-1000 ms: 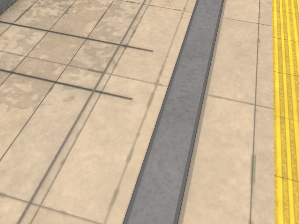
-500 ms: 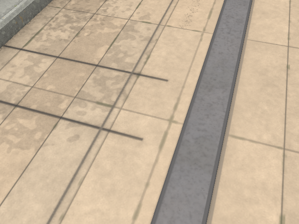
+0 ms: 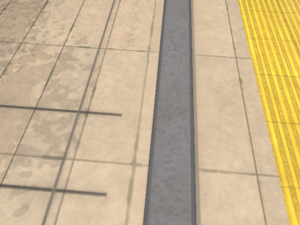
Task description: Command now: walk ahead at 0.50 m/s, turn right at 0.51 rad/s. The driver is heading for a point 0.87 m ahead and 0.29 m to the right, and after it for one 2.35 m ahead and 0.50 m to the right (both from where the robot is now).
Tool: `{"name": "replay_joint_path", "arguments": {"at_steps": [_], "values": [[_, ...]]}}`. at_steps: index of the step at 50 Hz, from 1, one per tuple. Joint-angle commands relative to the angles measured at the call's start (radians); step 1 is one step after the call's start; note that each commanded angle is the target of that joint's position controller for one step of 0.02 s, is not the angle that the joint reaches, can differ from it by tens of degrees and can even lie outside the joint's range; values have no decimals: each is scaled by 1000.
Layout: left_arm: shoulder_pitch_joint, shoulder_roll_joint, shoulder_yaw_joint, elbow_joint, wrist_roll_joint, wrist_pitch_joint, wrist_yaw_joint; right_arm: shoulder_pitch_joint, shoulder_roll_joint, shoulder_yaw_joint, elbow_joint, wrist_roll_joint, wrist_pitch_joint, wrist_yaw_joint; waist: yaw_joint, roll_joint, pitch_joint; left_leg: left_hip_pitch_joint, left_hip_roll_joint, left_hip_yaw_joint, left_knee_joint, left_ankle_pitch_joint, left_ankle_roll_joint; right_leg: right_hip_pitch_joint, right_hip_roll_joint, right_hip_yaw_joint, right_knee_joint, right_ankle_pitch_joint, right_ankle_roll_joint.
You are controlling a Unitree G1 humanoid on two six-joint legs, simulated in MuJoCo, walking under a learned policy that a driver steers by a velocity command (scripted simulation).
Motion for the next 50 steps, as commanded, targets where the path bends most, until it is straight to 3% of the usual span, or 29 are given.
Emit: {"name": "replay_joint_path", "arguments": {"at_steps": [1,5,7,9,10,11,12,13,14,15,16,18,19,22,25,30,34,36,37,38,39,40,41,42,43,45,47,50], "values": [[-90,-10,-16,-85,1,-8,-16,-14,-100,-16,-45,0,-17,-3,7,110,54,-54,249,-62,-131,327,80,5,0,-37,-167,112,3],[-189,3,-21,-133,9,-9,-25,50,-134,-25,-20,-1,-5,-13,-18,107,67,61,291,-11,-95,439,74,37,26,-103,-312,75,-39],[-185,17,-16,-140,12,-9,-23,55,-148,-29,-14,-4,8,-19,-5,116,54,126,302,20,-15,642,64,77,62,-130,-347,-7,-74],[-99,40,-3,-122,13,-9,-13,48,-180,-38,-15,-7,25,-23,37,139,-6,165,305,45,165,917,55,191,132,-162,-362,-122,-117],[-2,59,10,-96,12,-15,-7,45,-194,-43,-19,-7,37,-22,75,136,-64,152,303,49,327,941,52,299,170,-163,-395,-154,-142],[153,93,30,-45,20,-25,6,34,-195,-43,-31,-5,45,-17,146,87,-149,46,283,65,570,805,25,514,187,-129,-479,-127,-177],[248,206,65,-31,31,-26,23,54,-126,-26,-78,6,43,-10,161,-59,-254,-262,218,65,906,334,-19,797,-52,210,-520,-262,-259],[203,289,81,-58,2,-16,25,14,-102,-27,-154,9,30,8,105,-196,-309,-606,-8,-93,1192,-340,-71,947,-258,759,-692,-202,-391],[204,261,75,-53,-12,-4,32,-112,-150,-32,-177,0,20,12,133,-27,-217,-718,54,-240,1190,-251,-61,903,-234,655,-728,-133,-360],[145,211,62,-51,-18,-8,41,-124,-129,-24,-182,14,7,12,95,9,-96,-712,95,-240,1123,-154,-56,769,-219,508,-719,58,-332],[94,162,49,-57,-20,-16,45,-92,-124,-24,-158,14,6,4,41,71,-32,-635,126,-241,1028,-117,-58,643,-165,393,-709,318,-285],[37,116,32,-69,-31,-33,48,-41,-117,-25,-144,-21,42,-2,-20,67,-40,-502,137,-248,941,-121,-82,523,-81,243,-687,600,-238],[46,118,29,-70,-33,-43,44,-35,-110,-25,-148,-26,61,-1,-28,60,-61,-479,127,-242,916,-125,-93,509,-66,222,-674,693,-233],[91,159,38,-66,-27,-46,44,-71,-94,-19,-175,-19,88,2,-24,27,-87,-499,103,-222,827,-57,-113,501,-21,185,-655,795,-211],[138,158,36,-69,-27,-31,50,-163,-107,-16,-213,-15,97,0,12,-9,-90,-546,89,-222,733,16,-117,529,-1,203,-634,778,-172],[202,167,39,-74,-21,-7,65,-287,-127,-7,-263,-3,98,-4,67,-32,-80,-590,57,-249,584,67,-101,631,-16,288,-583,734,-141],[198,179,44,-91,-9,10,72,-301,-150,-3,-279,6,85,-12,72,-43,-58,-539,17,-274,463,-3,-72,665,-26,367,-503,754,-142],[144,191,48,-112,-9,14,71,-237,-166,-5,-268,10,76,-19,35,-54,-56,-404,-6,-280,339,-21,-48,615,-1,403,-455,704,-110],[100,195,48,-124,-17,11,68,-177,-172,-7,-255,6,69,-24,-8,-52,-63,-282,-19,-272,219,37,-33,567,39,406,-403,668,-78],[59,180,42,-146,-34,2,63,-92,-197,-14,-242,-6,55,-33,-57,-6,-105,-95,56,-331,110,238,-4,477,92,384,-283,562,-33],[115,107,22,-176,-43,-6,64,-40,-275,-26,-254,-6,55,-46,-37,193,-222,106,341,-559,134,669,71,359,189,240,-29,20,10],[247,131,35,-161,-32,13,71,-67,-288,-30,-259,18,80,-37,29,351,-306,132,482,-799,125,946,233,234,329,131,133,-609,26],[258,170,40,-114,4,31,75,-101,-212,-14,-271,27,93,-30,47,172,-234,43,456,-747,120,792,242,212,250,160,243,-558,31],[195,170,41,-109,9,41,66,-152,-152,3,-281,24,97,-29,41,102,-142,-56,377,-621,98,643,213,210,229,153,250,-482,42],[165,154,38,-116,1,51,58,-203,-134,11,-289,11,105,-28,55,100,-99,-118,311,-535,61,482,175,217,208,146,220,-432,55],[151,131,27,-120,-8,66,42,-221,-156,6,-281,-6,103,-28,51,183,-64,-189,234,-431,29,406,155,245,208,124,191,-359,77],[141,121,19,-122,-15,69,37,-201,-161,5,-266,-5,96,-22,47,180,-87,-179,226,-395,30,410,160,264,215,114,116,-346,85],[103,97,-1,-121,-11,75,38,-182,-172,3,-245,-3,95,-16,31,188,-98,-163,230,-391,18,281,163,302,185,87,-72,-356,81]]}}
